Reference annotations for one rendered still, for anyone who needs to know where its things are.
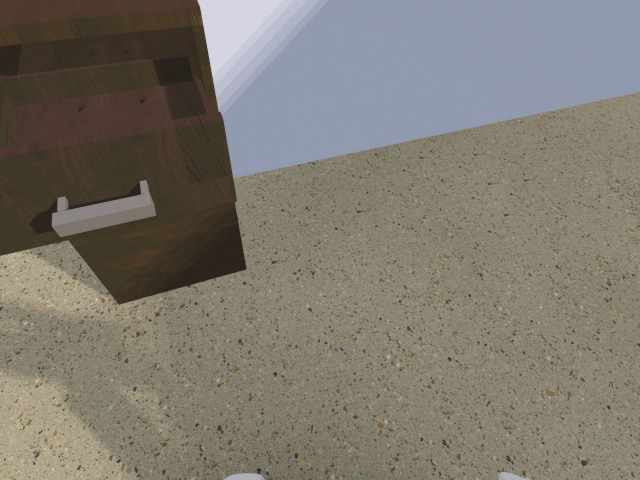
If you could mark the drawer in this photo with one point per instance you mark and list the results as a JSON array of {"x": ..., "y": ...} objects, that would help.
[{"x": 92, "y": 133}]

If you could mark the cabinet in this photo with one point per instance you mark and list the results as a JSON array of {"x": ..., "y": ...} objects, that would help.
[{"x": 146, "y": 259}]

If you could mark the handle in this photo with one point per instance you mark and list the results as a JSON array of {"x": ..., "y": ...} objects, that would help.
[{"x": 68, "y": 222}]

